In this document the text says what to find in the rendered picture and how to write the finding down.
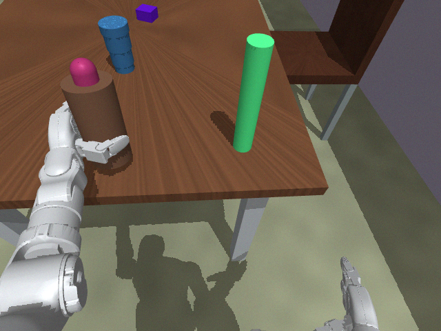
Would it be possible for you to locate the chair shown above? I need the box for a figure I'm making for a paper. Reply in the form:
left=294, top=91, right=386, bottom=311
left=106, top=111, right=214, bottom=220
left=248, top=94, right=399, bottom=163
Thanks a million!
left=270, top=0, right=404, bottom=141

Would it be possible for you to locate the table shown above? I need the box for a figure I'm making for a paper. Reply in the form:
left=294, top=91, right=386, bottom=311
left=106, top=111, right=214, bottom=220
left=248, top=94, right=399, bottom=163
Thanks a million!
left=0, top=0, right=329, bottom=261

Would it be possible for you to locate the left robot hand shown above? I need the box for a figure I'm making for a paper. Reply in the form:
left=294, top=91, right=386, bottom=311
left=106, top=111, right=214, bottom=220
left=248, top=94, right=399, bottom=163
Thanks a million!
left=48, top=101, right=130, bottom=163

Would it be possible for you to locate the right robot hand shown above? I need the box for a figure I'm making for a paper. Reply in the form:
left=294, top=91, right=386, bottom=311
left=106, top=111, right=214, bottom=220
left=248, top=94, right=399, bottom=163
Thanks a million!
left=313, top=257, right=379, bottom=331

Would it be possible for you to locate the left robot arm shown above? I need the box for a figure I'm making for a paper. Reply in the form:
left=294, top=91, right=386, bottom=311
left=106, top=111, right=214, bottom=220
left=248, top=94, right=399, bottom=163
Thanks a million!
left=0, top=147, right=88, bottom=331

